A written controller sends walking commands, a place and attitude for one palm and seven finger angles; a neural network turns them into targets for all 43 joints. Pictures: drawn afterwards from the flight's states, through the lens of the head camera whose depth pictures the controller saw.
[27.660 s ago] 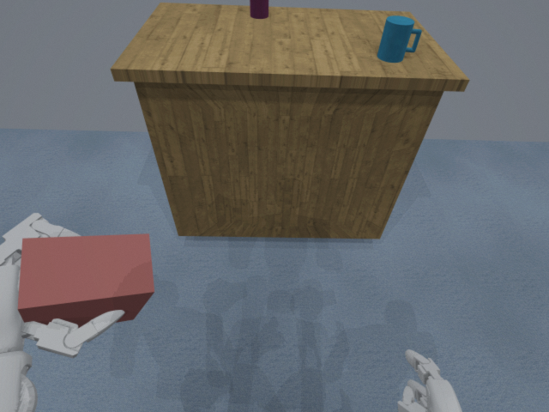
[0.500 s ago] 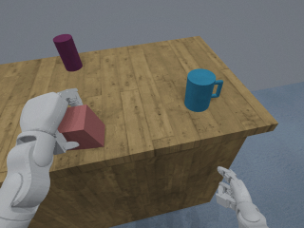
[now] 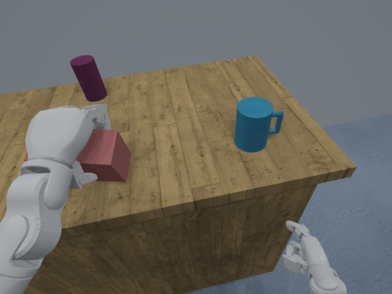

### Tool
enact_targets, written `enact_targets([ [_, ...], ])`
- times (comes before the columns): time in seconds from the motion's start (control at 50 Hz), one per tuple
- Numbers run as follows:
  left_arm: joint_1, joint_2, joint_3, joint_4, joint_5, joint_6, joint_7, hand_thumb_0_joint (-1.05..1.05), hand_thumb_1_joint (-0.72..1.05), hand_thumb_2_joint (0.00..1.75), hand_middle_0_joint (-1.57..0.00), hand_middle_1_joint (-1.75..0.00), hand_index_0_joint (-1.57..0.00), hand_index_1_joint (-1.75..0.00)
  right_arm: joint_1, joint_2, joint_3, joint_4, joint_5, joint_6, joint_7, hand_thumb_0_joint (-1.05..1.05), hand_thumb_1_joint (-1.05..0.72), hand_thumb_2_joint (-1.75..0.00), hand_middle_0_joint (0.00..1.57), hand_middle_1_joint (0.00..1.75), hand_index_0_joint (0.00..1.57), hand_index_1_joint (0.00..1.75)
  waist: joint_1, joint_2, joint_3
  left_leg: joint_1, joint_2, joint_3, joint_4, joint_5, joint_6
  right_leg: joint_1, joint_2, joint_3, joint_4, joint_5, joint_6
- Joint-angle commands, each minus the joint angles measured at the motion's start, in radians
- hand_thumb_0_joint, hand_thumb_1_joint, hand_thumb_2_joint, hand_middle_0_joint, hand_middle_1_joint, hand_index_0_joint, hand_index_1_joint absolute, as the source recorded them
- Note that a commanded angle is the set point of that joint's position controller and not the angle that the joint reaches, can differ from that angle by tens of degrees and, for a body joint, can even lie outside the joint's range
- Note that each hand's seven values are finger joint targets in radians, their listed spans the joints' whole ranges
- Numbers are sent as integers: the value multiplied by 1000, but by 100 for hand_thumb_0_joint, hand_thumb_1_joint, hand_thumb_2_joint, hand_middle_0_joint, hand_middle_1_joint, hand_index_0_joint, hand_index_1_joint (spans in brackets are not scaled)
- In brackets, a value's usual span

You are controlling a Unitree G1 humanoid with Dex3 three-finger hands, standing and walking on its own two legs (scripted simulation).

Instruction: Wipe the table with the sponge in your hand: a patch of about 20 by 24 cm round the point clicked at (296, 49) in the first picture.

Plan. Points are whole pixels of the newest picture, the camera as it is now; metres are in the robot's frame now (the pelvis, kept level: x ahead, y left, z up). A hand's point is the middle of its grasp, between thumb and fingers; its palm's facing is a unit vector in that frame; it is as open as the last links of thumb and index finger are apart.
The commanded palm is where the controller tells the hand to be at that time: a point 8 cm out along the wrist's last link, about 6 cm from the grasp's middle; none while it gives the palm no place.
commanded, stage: move the sponge above the wiping area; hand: left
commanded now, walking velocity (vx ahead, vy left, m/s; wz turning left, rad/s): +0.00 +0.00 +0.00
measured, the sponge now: (88, 159) +0.28 +0.27 +0.16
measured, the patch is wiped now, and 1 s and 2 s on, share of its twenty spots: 0.30 0.40 0.40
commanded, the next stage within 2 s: turn the palm down, sponge in hand in 1.18 s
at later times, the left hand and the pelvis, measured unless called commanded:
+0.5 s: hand (58, 112) +0.28 +0.29 +0.26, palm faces +0.42 +0.00 -0.91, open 9.7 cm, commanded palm +0.23 +0.27 +0.27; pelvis +0.02 +0.00 +0.00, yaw +1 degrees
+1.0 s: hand (70, 121) +0.30 +0.30 +0.22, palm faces +0.32 -0.11 -0.94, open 9.7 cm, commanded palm +0.24 +0.27 +0.27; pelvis +0.01 +0.01 +0.00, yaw +1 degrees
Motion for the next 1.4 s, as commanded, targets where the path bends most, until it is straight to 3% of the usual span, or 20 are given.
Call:
enact_targets([
  [0.0, -445, 274, 302, 97, 8, 43, 84, 0, 10, 130, -120, -160, -120, -160, -200, -75, -38, -136, 17, -35, -5, 0, -90, -90, 20, 30, 20, 30, -20, -88, -168, 16, -4, -96, -76, 161, -36, 63, -22, 149, -148, 50, -41],
  [0.06, -325, 152, 211, 238, -56, 55, 13, 0, 10, 130, -120, -160, -120, -160, -174, -79, -37, -158, 43, -23, 0, 0, -90, -90, 20, 30, 20, 30, -33, -184, -72, 0, 12, -76, -91, 126, -29, 26, -40, 93, -178, 59, -8],
  [0.14, -240, -6, 67, 199, -85, 78, -58, 0, 10, 130, -120, -160, -120, -160, -183, -74, -33, -214, 66, -31, 18, 0, -90, -90, 20, 30, 20, 30, -52, -111, -102, -6, 17, -54, -89, 113, -32, 44, -57, 56, -165, 103, 4],
  [0.2, -285, 85, 102, -4, -43, 66, -65, 0, 10, 130, -120, -160, -120, -160, -202, -79, -41, -236, 53, -32, 20, 0, -90, -90, 20, 30, 20, 30, -43, -42, -228, 22, -1, -48, -68, 148, -23, 110, -61, 76, -125, 138, -4],
  [0.3, -471, 416, 358, -295, 108, 7, 29, 0, 10, 130, -120, -160, -120, -160, -236, -71, -41, -232, -9, -61, -3, 0, -90, -90, 20, 30, 20, 30, 12, 95, -506, 93, -27, -85, -41, 304, -15, 229, -23, 146, -36, 198, -49],
  [0.32, -519, 471, 408, -305, 119, 5, 56, 0, 10, 130, -120, -160, -120, -160, -276, -64, -34, -222, -7, -69, -4, 0, -90, -90, 20, 30, 20, 30, 17, 137, -497, 78, -26, -103, -43, 295, -19, 240, -9, 185, -28, 203, -64],
  [0.46, -248, 130, 221, 154, -43, 71, -5, 0, 10, 130, -120, -160, -120, -160, -178, -70, -40, -174, 37, -14, 13, 0, -90, -90, 20, 30, 20, 30, -20, -164, -108, 5, 9, -69, -71, 204, -30, 61, -41, 87, -146, 164, -9],
  [0.54, -218, 0, 88, 128, -71, 83, -58, 0, 10, 130, -120, -160, -120, -160, -183, -70, -36, -219, 60, -27, 20, 0, -90, -90, 20, 30, 20, 30, -48, -130, -109, -1, 14, -55, -78, 129, -31, 39, -54, 55, -158, 101, 5],
  [0.6, -344, 57, 71, -24, -27, 62, -52, 0, 10, 130, -120, -160, -120, -160, -206, -71, -38, -229, 51, -36, 13, 0, -90, -90, 20, 30, 20, 30, -54, -44, -196, 26, 0, -63, -87, 98, -25, 58, -51, 60, -134, 49, -2],
  [0.72, -643, 317, 251, -166, 139, 13, 68, 0, 10, 130, -120, -160, -120, -160, -265, -60, -36, -205, 11, -81, -13, 0, -90, -90, 20, 30, 20, 30, -13, 124, -440, 78, -13, -119, -87, 165, -26, 166, 5, 145, -53, 54, -60],
  [0.86, -359, 113, 177, 177, -1, 75, 8, 0, 10, 130, -120, -160, -120, -160, -191, -61, -30, -170, 37, -29, 10, 0, -90, -90, 20, 30, 20, 30, -11, -145, -151, -1, 10, -72, -113, 161, -39, 82, -32, 50, -136, 98, -17],
  [0.98, -262, 50, 111, -5, -14, 98, -52, 0, 10, 130, -120, -160, -120, -160, -212, -66, -33, -239, 48, -10, 29, 0, -90, -90, 20, 30, 20, 30, -24, -65, -226, 19, 8, -54, -92, 194, -33, 120, -36, 41, -107, 166, -10],
  [1.12, -501, 300, 278, -290, 99, 35, 47, 0, 10, 130, -120, -160, -120, -160, -283, -49, -33, -228, 10, -57, 12, 0, -90, -90, 20, 30, 20, 30, -3, 145, -420, 91, -8, -114, -66, 277, -23, 182, 4, 146, -44, 165, -61],
  [1.26, -328, 111, 181, 79, -1, 81, 13, 0, 10, 130, -120, -160, -120, -160, -195, -60, -35, -178, 38, -27, 13, 0, -90, -90, 20, 30, 20, 30, -18, -118, -152, 24, 7, -81, -102, 180, -36, 75, -30, 72, -137, 108, -24],
  [1.28, -1400, 1048, 598, -132, 368, -56, -61, 0, 10, 130, -120, -160, -120, -160, -34, -118, -133, -169, -83, -234, -37, 0, -90, -90, 20, 30, 20, 30, 107, -322, -186, 178, -24, -9, 303, 298, 89, -24, -199, 259, 33, 187, -4],
  [1.3, -715, 22, 150, 616, 121, -13, -29, 0, 10, 130, -120, -160, -120, -160, -109, -34, -53, -67, -114, -195, -31, 0, -90, -90, 20, 30, 20, 30, -130, -249, -144, 56, 15, -49, 69, 418, 2, -61, -52, 66, 7, 254, -1],
  [1.32, -537, 0, 147, 240, 81, -78, -17, 0, 10, 130, -120, -160, -120, -160, -118, -56, -59, -106, -25, -183, 27, 0, -90, -90, 20, 30, 20, 30, -65, -180, -268, 171, 54, -27, -48, 362, -32, 2, -33, 82, -72, 211, -25],
  [1.34, -550, -9, 121, 291, 24, -131, -61, 0, 10, 130, -120, -160, -120, -160, -93, -59, -37, -127, -7, -160, 26, 0, -90, -90, 20, 30, 20, 30, -92, 18, -156, 173, 37, -80, -91, 224, -50, -83, -25, 13, -92, 78, -8],
  [1.36, -494, 30, 175, 297, -35, -184, -106, 0, 10, 130, -120, -160, -120, -160, -115, -57, -57, -121, -13, -157, 6, 0, -90, -90, 20, 30, 20, 30, -62, -58, -166, 138, 25, -86, -75, 181, -30, -75, -26, 15, -102, 86, 1],
  [1.38, -422, -32, 103, 249, -57, -198, -139, 0, 10, 130, -120, -160, -120, -160, -114, -46, -48, -141, -10, -146, 12, 0, -90, -90, 20, 30, 20, 30, -82, -88, -150, 103, 13, -53, -53, 235, -18, -27, -46, 19, -99, 141, 13],
])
